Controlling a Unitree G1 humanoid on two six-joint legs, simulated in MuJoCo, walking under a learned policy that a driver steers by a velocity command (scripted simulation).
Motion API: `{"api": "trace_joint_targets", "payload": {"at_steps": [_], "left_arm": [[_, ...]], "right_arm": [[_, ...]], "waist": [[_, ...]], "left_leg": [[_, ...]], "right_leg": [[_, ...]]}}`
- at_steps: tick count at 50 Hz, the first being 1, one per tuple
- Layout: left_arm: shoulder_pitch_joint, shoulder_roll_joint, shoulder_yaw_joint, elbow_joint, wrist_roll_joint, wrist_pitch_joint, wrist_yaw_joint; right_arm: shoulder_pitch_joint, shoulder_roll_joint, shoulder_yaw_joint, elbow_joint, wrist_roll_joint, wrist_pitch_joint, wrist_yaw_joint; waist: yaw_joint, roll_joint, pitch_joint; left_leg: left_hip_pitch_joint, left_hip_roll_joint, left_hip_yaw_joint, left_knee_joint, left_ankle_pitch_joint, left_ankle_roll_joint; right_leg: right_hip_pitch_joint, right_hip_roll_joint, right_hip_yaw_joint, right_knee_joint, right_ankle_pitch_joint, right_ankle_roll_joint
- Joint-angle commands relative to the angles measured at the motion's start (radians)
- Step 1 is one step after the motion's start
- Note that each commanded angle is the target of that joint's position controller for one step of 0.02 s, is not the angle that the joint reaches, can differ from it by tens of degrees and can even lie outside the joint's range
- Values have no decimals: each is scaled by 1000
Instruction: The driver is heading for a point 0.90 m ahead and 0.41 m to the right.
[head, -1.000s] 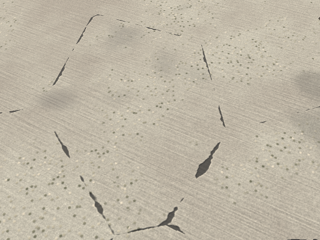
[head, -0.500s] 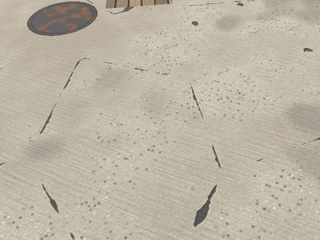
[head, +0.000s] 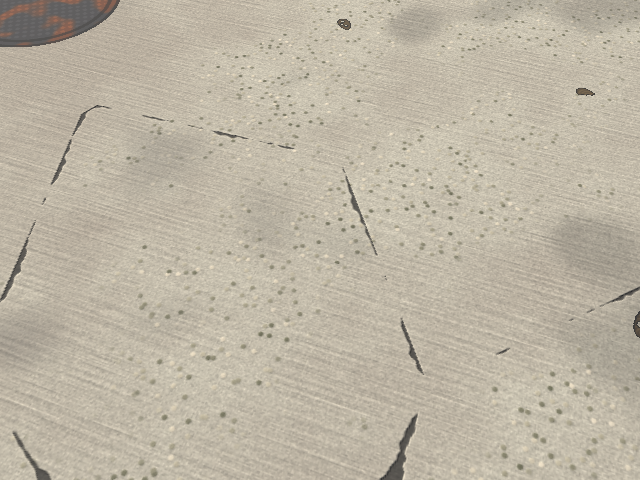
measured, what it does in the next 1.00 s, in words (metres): walks ahead, turning right: right foot, then left foot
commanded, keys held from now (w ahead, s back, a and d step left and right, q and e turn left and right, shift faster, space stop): w+e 0.72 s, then e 0.28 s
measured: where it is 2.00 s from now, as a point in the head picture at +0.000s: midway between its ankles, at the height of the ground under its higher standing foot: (458, 401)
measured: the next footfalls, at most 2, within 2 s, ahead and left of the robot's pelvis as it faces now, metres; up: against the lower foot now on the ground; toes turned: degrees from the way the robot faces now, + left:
right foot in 0.38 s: +0.37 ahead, -0.16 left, +0.00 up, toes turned -17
left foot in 0.86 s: +0.70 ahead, -0.07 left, +0.00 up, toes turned -33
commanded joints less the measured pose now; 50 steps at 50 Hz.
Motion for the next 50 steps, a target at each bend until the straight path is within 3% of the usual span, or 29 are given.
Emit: {"api": "trace_joint_targets", "payload": {"at_steps": [1,4,8,11,14,17,18,19,20,21,22,23,24,25,27,28,29,30,34,37,40,42,43,44,45,46,47,49,50], "left_arm": [[-26,64,27,-91,4,-1,2],[-56,30,25,-122,6,25,-6],[-170,22,14,-177,15,20,-28],[-292,14,1,-227,18,16,-53],[-362,29,1,-278,16,19,-72],[-307,83,27,-298,17,28,-80],[-202,118,48,-279,13,31,-78],[-31,173,82,-236,11,36,-66],[82,265,108,-211,6,50,-41],[17,325,106,-248,9,33,-48],[31,218,76,-261,18,19,-56],[-7,185,65,-257,25,6,-56],[-75,157,55,-263,23,-1,-56],[-128,144,51,-275,29,-5,-51],[-166,125,42,-295,38,-8,-44],[-162,117,39,-292,31,-10,-38],[-147,154,47,-289,31,-12,-31],[-127,151,48,-285,25,-14,-25],[-75,165,53,-269,23,-3,-7],[-36,175,59,-247,19,5,-5],[-22,163,61,-240,19,27,7],[-65,151,60,-262,19,40,16],[-87,121,50,-279,20,41,16],[-76,60,28,-311,38,40,17],[166,20,14,-305,18,41,10],[179,144,36,-272,8,50,12],[46,195,53,-287,8,66,16],[-57,197,63,-311,25,99,30],[-33,160,57,-321,17,112,28]], "right_arm": [[59,-87,-26,4,-11,-16,-3],[51,-103,-34,27,-11,-29,-12],[69,-147,-44,45,-13,-25,-26],[117,-179,-51,58,-1,-15,-34],[163,-207,-59,75,14,7,-37],[161,-249,-71,69,23,34,-42],[154,-259,-73,65,24,45,-45],[141,-248,-66,57,25,48,-48],[179,-167,-38,35,-14,39,-45],[240,-67,-1,-23,-13,3,-29],[102,-180,-24,-34,27,-34,-13],[38,-194,-28,-59,51,-51,-7],[24,-172,-24,-47,30,-54,-17],[52,-175,-30,-41,12,-50,-22],[92,-180,-37,-34,0,-25,-19],[80,-157,-34,-30,-7,-11,-22],[74,-141,-29,-43,-13,-2,-24],[36,-141,-26,-55,-20,2,-26],[-121,-105,-11,-101,-12,-6,-18],[-185,-115,-10,-130,-1,-15,-7],[-167,-155,-27,-139,-8,-26,2],[-82,-176,-40,-118,-10,-35,1],[-9,-197,-49,-106,-22,-40,-5],[108,-261,-60,-103,-42,-39,-14],[136,-293,-66,-88,-42,-15,-11],[105,-219,-54,-108,-14,3,-8],[59,-152,-34,-131,-11,16,-15],[-39,-115,-16,-134,-20,42,-22],[-56,-148,-24,-122,-29,45,-26]], "waist": [[-45,183,-45],[-20,121,2],[-42,82,38],[-88,52,67],[-99,55,76],[-40,104,-9],[23,115,-70],[115,93,-154],[120,-93,-243],[10,-264,-381],[88,-91,-373],[76,-57,-232],[26,73,-139],[-19,37,-114],[-58,15,-99],[-59,53,-87],[-67,2,-78],[-49,11,-49],[6,-16,-23],[30,-40,-7],[13,-72,-38],[-37,-101,-76],[-79,-86,-130],[-109,54,-284],[-6,358,-442],[-24,256,-417],[-61,182,-282],[-41,103,-132],[-9,181,-102]], "left_leg": [[233,262,-264,-319,-17,140],[197,259,-134,-353,155,156],[204,238,2,-375,242,152],[253,250,65,-378,266,144],[374,284,99,-323,366,124],[448,282,146,-119,811,91],[429,270,159,41,914,79],[313,233,179,269,849,44],[34,165,180,606,302,-2],[-349,-56,-11,915,-409,-43],[-457,-5,-169,955,-365,-15],[-501,35,-156,903,-272,11],[-442,83,-153,806,-194,19],[-373,109,-160,725,-152,6],[-280,128,-163,649,-115,-21],[-270,127,-146,623,-83,-27],[-274,116,-137,570,-55,-52],[-287,114,-131,514,-19,-72],[-238,54,-124,188,240,-92],[-181,17,-127,76,304,-83],[-139,-15,-145,4,239,-55],[-42,-21,-134,-38,216,-22],[94,19,-138,-82,320,10],[367,219,-303,-18,588,75],[662,475,-676,-15,670,279],[597,461,-719,-59,416,267],[481,394,-553,-86,314,220],[232,287,-353,-149,224,172],[129,281,-303,-185,214,187]], "right_leg": [[-268,-100,53,51,121,-16],[-302,-102,47,-10,185,-5],[-308,-86,13,-263,374,2],[-299,-66,-54,-407,439,-13],[-318,-47,-83,-485,394,-43],[-164,49,-166,-498,252,-98],[-27,93,-188,-509,219,-125],[230,129,-173,-569,268,-164],[524,-48,110,-574,276,-228],[783,-270,741,-772,16,-443],[777,-267,741,-866,-27,-384],[660,-239,596,-870,42,-337],[497,-186,465,-873,173,-290],[381,-165,397,-874,293,-289],[263,-125,326,-906,399,-284],[231,-91,280,-925,403,-261],[189,-109,270,-932,453,-288],[166,-89,234,-936,504,-283],[125,-27,182,-923,344,-217],[129,-37,215,-884,323,-192],[221,-49,283,-741,449,-155],[244,-30,319,-628,507,-119],[214,29,290,-507,512,-78],[80,102,210,-229,238,-27],[-205,211,135,53,-379,27],[-278,114,149,173,-286,52],[-319,86,106,199,-207,70],[-274,30,59,134,-113,81],[-209,12,35,111,-85,85]]}}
